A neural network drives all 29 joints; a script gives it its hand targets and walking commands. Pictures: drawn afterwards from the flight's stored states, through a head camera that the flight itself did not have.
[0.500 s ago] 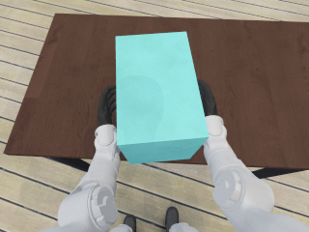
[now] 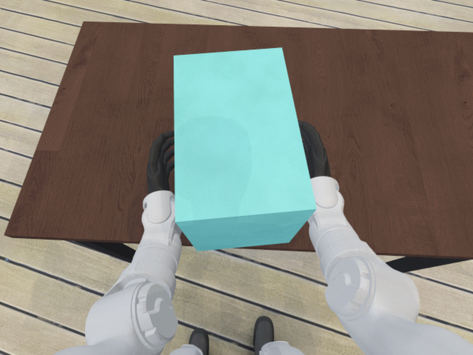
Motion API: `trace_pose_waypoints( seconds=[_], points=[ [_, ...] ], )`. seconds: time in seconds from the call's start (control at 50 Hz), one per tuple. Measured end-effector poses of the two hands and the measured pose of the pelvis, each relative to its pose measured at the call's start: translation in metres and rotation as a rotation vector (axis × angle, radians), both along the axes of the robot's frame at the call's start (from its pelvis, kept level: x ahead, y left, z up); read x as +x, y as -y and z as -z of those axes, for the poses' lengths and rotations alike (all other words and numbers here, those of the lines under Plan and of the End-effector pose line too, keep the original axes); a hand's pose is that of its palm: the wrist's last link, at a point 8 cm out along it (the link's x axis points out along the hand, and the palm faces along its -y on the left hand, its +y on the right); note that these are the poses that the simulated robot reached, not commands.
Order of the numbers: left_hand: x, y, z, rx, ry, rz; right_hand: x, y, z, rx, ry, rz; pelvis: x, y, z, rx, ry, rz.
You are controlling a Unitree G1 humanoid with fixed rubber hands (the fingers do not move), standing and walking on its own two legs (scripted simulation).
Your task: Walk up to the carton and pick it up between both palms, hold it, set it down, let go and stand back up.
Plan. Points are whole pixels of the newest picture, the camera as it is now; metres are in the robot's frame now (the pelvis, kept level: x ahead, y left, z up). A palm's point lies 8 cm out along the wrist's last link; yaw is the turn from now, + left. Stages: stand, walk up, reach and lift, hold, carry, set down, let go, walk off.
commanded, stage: reach and lift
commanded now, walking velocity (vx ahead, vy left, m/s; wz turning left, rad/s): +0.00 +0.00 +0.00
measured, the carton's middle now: (236, 157) +0.44 +0.03 -0.03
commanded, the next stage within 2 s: none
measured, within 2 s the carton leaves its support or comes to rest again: leaves its support in 1.16 s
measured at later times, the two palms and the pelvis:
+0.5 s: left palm (160, 185) +0.38 +0.16 -0.03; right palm (315, 168) +0.42 -0.11 -0.02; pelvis -0.01 +0.00 -0.01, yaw +0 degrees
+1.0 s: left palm (161, 196) +0.36 +0.15 -0.03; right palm (318, 179) +0.40 -0.12 -0.01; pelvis -0.03 +0.01 -0.02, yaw +0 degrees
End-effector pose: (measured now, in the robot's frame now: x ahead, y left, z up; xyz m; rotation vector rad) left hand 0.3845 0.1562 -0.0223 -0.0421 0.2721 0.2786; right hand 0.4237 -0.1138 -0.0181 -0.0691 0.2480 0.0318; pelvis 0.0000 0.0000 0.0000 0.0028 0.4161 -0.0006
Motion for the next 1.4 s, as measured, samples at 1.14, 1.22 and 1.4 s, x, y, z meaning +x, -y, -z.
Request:
trace_pose_waypoints(
  seconds=[1.14,1.22,1.4],
  points=[
    [-0.038,0.003,0.002,-0.112,0.016,-0.01,-0.04,0.003,-0.011,-0.114,-0.007,-0.009,-0.031,-0.008,0.023,-0.025,-0.027,-0.017],
    [-0.044,0.004,-0.003,-0.113,-0.005,-0.004,-0.047,0.003,-0.017,-0.12,-0.027,-0.004,-0.034,-0.007,0.023,-0.023,0.005,-0.024],
    [-0.044,0.0,-0.042,-0.087,0.029,0.018,-0.053,0.0,-0.054,-0.09,0.005,0.022,-0.044,-0.007,0.023,-0.019,0.093,-0.043]
  ],
)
